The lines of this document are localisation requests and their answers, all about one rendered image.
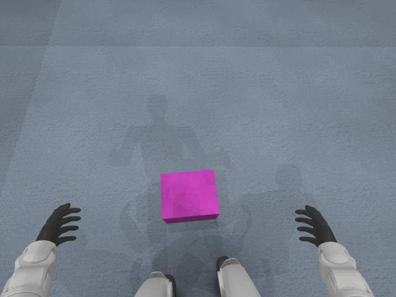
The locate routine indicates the carton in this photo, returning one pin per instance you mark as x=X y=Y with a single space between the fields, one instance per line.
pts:
x=189 y=196

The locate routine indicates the robot left hand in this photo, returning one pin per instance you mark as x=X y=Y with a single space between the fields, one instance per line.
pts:
x=52 y=229

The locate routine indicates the left robot forearm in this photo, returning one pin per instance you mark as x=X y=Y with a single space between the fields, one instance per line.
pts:
x=33 y=273

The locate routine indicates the robot right hand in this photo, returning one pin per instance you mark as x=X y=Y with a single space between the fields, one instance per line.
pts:
x=320 y=229

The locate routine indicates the robot shin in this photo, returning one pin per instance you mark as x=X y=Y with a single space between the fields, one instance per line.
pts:
x=229 y=262
x=157 y=274

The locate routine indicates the robot left shin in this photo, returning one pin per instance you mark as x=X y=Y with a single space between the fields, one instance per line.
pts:
x=157 y=274

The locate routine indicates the robot right shin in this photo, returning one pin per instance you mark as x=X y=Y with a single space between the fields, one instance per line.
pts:
x=229 y=262

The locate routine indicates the right robot forearm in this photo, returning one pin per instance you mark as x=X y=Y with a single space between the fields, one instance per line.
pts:
x=338 y=272

